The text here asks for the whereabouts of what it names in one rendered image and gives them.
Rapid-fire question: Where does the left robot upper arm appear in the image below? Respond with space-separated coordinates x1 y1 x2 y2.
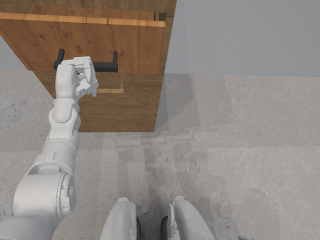
0 172 77 240

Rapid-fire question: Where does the robot left thigh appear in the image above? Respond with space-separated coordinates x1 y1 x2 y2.
98 201 137 240

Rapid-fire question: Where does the robot left forearm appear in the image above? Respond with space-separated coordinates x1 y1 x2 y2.
12 97 81 216

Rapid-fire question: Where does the drawer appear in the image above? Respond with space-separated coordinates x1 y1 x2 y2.
0 5 166 74

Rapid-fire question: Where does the cabinet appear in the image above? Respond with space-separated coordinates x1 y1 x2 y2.
0 0 177 133

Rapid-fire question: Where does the robot right shin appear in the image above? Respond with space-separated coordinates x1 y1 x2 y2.
167 196 184 240

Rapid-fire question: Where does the handle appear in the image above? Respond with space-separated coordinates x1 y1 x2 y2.
53 49 118 73
84 88 124 96

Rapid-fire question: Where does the left robot hand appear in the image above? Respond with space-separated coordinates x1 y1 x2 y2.
55 56 99 103

